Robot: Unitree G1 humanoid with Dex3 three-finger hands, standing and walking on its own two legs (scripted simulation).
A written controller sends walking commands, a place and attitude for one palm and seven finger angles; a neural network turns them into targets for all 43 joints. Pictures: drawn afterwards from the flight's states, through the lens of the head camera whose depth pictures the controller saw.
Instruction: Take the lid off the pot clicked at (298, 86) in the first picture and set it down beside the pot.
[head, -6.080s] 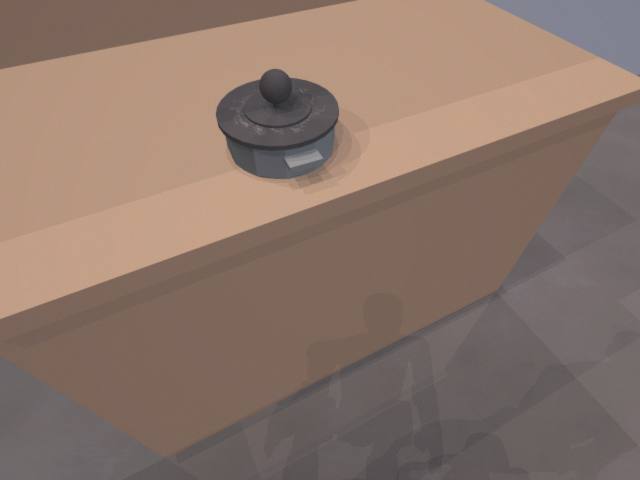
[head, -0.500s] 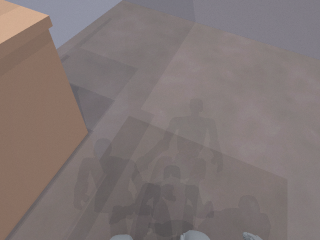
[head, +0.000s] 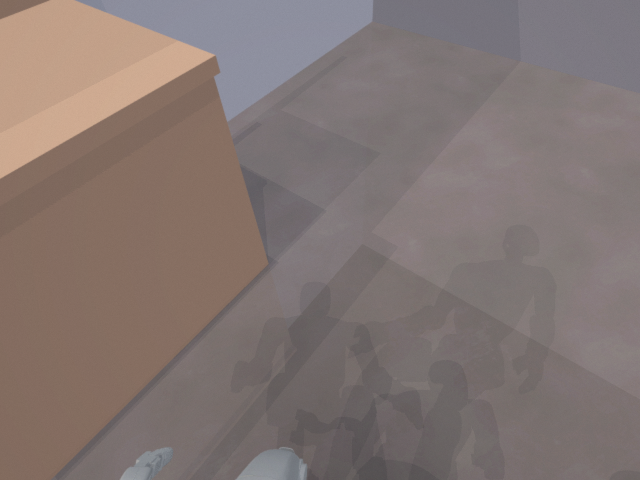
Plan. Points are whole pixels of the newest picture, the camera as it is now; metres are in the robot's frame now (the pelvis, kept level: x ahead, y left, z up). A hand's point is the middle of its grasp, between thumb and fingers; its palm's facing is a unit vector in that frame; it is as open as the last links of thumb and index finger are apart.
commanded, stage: turn to face it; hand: left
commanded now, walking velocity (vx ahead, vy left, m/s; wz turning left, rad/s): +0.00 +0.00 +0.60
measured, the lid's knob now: out of the picture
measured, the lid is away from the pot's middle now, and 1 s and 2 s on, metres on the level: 0.00 0.00 0.00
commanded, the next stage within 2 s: take the last steps up to it in 1.34 s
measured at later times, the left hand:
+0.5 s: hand out of the picture +0.00 +0.28 -0.17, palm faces +0.36 -0.90 -0.26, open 7.4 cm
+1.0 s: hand out of the picture +0.01 +0.22 -0.14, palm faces +0.57 -0.77 -0.28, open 7.4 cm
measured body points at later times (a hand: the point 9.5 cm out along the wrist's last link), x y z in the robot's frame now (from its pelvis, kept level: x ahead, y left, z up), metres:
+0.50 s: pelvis +0.01 +0.04 +0.00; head +0.05 +0.08 +0.45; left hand -0.02 +0.33 -0.15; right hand +0.21 -0.17 -0.12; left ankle +0.00 +0.14 -0.74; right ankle +0.05 -0.12 -0.66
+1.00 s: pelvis +0.05 +0.01 +0.00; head +0.10 +0.02 +0.45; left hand -0.02 +0.26 -0.12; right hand +0.26 -0.18 -0.15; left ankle -0.04 +0.12 -0.66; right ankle +0.11 -0.09 -0.74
